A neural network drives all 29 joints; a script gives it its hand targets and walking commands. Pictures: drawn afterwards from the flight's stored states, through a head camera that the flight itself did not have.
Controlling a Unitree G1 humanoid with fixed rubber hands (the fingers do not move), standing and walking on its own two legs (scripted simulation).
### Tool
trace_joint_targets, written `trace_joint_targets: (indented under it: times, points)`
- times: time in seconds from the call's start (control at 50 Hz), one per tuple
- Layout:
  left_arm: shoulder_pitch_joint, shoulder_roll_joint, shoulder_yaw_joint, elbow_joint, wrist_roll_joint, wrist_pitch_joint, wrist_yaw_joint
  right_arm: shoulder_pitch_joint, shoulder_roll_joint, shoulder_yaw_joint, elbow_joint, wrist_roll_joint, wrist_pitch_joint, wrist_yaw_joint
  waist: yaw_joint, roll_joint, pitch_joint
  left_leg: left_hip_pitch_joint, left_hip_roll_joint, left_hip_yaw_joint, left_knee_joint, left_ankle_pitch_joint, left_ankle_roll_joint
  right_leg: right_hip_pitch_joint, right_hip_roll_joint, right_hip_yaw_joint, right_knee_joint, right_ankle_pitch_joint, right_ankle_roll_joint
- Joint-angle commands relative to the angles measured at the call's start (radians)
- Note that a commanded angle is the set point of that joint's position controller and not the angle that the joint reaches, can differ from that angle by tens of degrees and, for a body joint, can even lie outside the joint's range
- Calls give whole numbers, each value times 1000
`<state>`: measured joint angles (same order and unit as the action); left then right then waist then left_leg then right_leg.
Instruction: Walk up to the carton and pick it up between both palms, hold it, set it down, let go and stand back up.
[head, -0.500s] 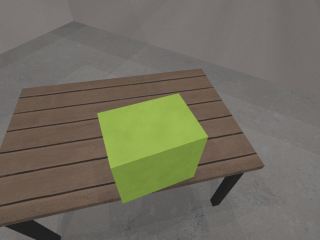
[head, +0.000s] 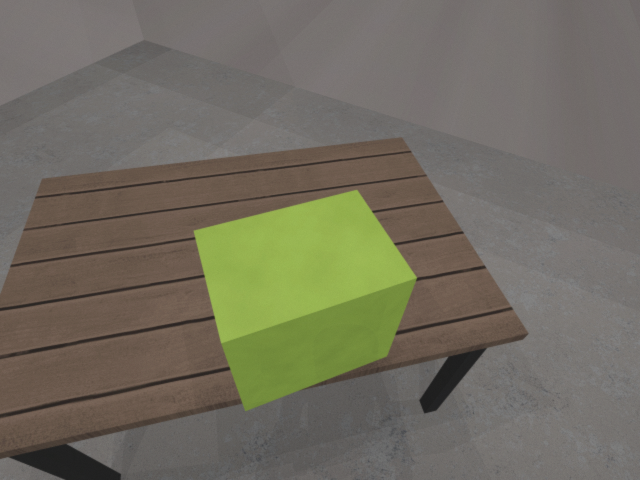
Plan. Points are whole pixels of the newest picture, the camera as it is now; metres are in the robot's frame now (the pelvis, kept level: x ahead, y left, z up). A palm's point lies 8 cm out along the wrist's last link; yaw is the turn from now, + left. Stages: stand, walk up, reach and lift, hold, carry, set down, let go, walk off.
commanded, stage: stand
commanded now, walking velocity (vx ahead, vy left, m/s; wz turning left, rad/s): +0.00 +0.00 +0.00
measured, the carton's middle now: (301, 300) +0.41 +0.03 -0.09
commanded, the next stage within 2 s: none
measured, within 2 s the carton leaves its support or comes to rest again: neither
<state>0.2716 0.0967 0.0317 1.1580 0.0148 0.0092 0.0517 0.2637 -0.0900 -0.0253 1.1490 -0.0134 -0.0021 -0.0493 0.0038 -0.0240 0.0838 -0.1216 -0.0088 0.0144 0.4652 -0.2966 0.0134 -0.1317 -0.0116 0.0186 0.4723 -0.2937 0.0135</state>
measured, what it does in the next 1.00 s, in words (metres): stands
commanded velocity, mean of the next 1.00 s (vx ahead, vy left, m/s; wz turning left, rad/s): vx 0.00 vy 0.00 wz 0.00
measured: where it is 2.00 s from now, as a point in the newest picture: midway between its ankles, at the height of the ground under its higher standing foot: outside the picture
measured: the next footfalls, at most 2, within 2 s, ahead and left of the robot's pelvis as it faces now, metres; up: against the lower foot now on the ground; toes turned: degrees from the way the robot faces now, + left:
none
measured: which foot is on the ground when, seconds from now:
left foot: down 0.00-1.00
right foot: down 0.00-1.00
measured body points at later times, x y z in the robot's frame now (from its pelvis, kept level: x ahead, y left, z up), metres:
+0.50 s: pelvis +0.00 +0.01 +0.00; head +0.02 +0.02 +0.45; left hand -0.03 +0.20 -0.17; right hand -0.02 -0.19 -0.16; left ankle -0.03 +0.11 -0.74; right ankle -0.02 -0.13 -0.74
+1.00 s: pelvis +0.00 +0.02 +0.00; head +0.01 +0.03 +0.45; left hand -0.03 +0.21 -0.17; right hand -0.02 -0.18 -0.16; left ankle -0.03 +0.11 -0.74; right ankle -0.02 -0.13 -0.74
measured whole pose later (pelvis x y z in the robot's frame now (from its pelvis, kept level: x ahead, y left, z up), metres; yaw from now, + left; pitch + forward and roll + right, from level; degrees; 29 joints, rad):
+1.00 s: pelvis +0.00 +0.02 +0.00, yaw +0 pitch -3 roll +0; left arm 0.28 0.08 0.02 1.20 0.01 0.01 0.06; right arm 0.29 -0.08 -0.01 1.17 -0.01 -0.01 -0.05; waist 0.00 -0.03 0.08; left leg -0.12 -0.03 0.02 0.44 -0.28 0.04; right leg -0.12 -0.04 0.03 0.44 -0.27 0.04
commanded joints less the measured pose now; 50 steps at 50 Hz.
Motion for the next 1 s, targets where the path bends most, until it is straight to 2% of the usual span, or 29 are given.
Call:
trace_joint_targets:
  times: [0.0,0.04,0.08,0.12,0.14,0.24,0.26,0.3,0.34,0.38,0.4,0.42,0.44,0.48,0.5,0.52,0.56,0.58,0.6,0.74,0.76,0.78,0.8,0.82,0.84,0.88,0.92,0.96,0.98]
  points:
    - [82,92,14,-10,-3,-9,5,73,-71,-9,-15,0,-13,-4,-4,21,4,2,93,-79,-83,321,44,-41,-64,46,-82,259,-28]
    - [80,83,9,-6,0,-12,4,91,-92,-13,-2,4,-8,-4,-6,3,19,-36,79,-73,-98,275,31,-29,-60,41,-83,244,-27]
    - [79,71,8,-2,-2,-10,6,79,-80,-9,2,0,-12,-2,-3,33,26,-41,90,-81,-91,312,37,-7,-67,41,-80,264,-20]
    - [89,63,5,3,-5,-8,7,94,-91,-14,9,0,-11,-6,0,27,18,-7,80,-74,-98,309,32,-34,-65,43,-86,243,-22]
    - [87,50,2,12,-6,-5,9,100,-85,-12,8,-2,-14,-4,-10,15,27,-10,87,-79,-99,315,34,-42,-61,41,-82,234,-21]
    - [95,75,6,18,1,-7,9,93,-83,-8,15,1,-11,-9,8,5,25,-39,87,-81,-104,333,37,-12,-70,44,-74,263,-27]
    - [106,63,3,22,1,-5,7,97,-91,-10,15,2,-12,-11,9,37,27,-26,87,-78,-107,303,38,-27,-69,45,-85,237,-23]
    - [118,56,1,37,0,-6,9,86,-79,-7,5,2,-13,-5,7,-2,32,-28,92,-82,-101,306,42,-26,-70,43,-86,253,-23]
    - [89,76,5,23,2,-5,9,117,-84,-5,22,1,-9,-6,-5,27,55,-46,85,-79,-107,295,34,-31,-68,39,-88,237,-15]
    - [94,68,1,24,-2,-4,6,106,-68,-2,17,-1,-11,-6,-2,10,39,-33,84,-78,-110,284,35,-39,-70,40,-89,229,-21]
    - [102,78,3,24,-6,-4,7,92,-69,-1,9,2,-14,-6,0,53,30,-22,84,-79,-112,271,40,-41,-67,40,-95,213,-18]
    - [94,82,3,31,-1,-6,6,83,-64,-3,5,2,-16,-1,0,-1,6,-14,85,-85,-111,265,38,-26,-68,42,-93,216,-24]
    - [76,72,1,23,0,-4,4,86,-87,-4,3,3,-18,-1,-2,35,33,-49,80,-80,-116,251,33,-23,-67,36,-96,207,-12]
    - [93,78,4,31,1,-7,9,104,-75,-8,16,2,-15,-2,-7,15,25,-16,80,-78,-110,281,32,-23,-71,35,-96,230,-13]
    - [100,58,-1,35,-2,-5,8,110,-81,-6,16,-1,-15,0,-7,35,38,-29,78,-76,-106,270,32,-31,-68,42,-98,214,-10]
    - [90,49,-3,36,-3,-4,10,103,-62,-6,11,-1,-16,0,-9,24,33,-24,88,-82,-109,296,35,-36,-71,39,-91,226,-15]
    - [111,72,2,34,-3,-6,8,91,-65,-3,6,-2,-14,-4,5,47,43,-32,84,-80,-114,279,36,-37,-72,37,-94,221,-13]
    - [95,59,-1,41,-2,-5,9,114,-72,-7,11,1,-16,-4,-8,27,11,-26,80,-84,-114,285,38,-17,-68,38,-93,216,-13]
    - [90,57,-2,35,2,-7,9,100,-79,-8,15,-3,-14,-5,1,35,21,-30,82,-84,-116,290,38,-17,-72,36,-96,220,-13]
    - [108,66,4,45,-2,-7,8,115,-63,0,14,1,-19,-4,2,-14,22,-30,92,-92,-116,302,47,-21,-73,42,-91,222,-16]
    - [112,33,-7,51,-3,-7,8,116,-73,-6,15,2,-18,-2,-4,27,41,-24,82,-82,-113,285,40,-42,-76,41,-104,217,-12]
    - [105,54,-7,45,0,-7,10,112,-78,-7,7,0,-18,-3,-13,14,19,-30,86,-91,-119,279,47,-35,-73,42,-101,207,-17]
    - [113,55,-4,43,-3,-7,9,105,-64,-2,13,-2,-18,-1,1,11,48,-39,86,-91,-119,276,42,-38,-70,41,-96,197,-15]
    - [111,74,4,35,2,-6,10,118,-51,1,16,-3,-19,-3,2,33,33,-54,83,-90,-130,271,41,-18,-72,34,-92,210,-12]
    - [112,49,-4,44,0,-4,7,108,-65,-2,9,-2,-21,-4,2,6,22,-33,89,-92,-119,272,45,-29,-73,40,-100,207,-13]
    - [129,51,-5,49,1,-3,10,111,-67,-1,17,-1,-20,-4,7,35,48,-32,87,-90,-128,289,43,-37,-77,34,-99,204,-5]
    - [115,31,-13,49,-3,-3,6,131,-92,-5,14,2,-15,-3,-7,24,59,-18,85,-90,-122,295,47,-64,-78,40,-103,204,-11]
    - [129,38,-10,45,-8,-5,6,134,-67,2,12,1,-17,-4,3,38,21,-13,84,-82,-120,294,45,-41,-74,36,-101,202,-7]
    - [115,47,-8,51,-6,-4,5,127,-56,3,7,5,-18,1,-10,8,25,-18,85,-89,-124,283,42,-43,-71,38,-97,204,-6]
